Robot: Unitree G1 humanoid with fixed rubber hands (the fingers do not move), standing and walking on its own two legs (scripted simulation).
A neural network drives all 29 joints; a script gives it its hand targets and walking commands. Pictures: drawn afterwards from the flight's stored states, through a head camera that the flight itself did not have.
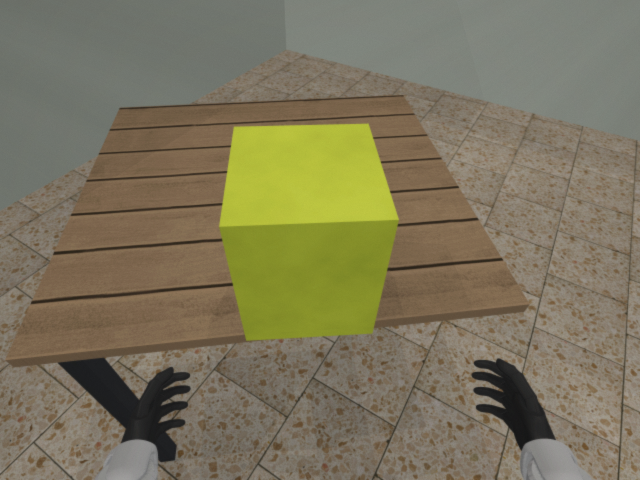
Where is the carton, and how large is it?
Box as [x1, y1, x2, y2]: [219, 124, 398, 340]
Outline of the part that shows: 368,124 234,127 219,227 246,340 372,332 398,218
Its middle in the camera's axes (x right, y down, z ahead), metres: -0.02 -0.01 +0.59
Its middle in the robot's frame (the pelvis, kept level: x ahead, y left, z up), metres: +0.44 +0.04 +0.05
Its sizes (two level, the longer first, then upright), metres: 0.210 0.200 0.250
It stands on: a table, 0.70 m high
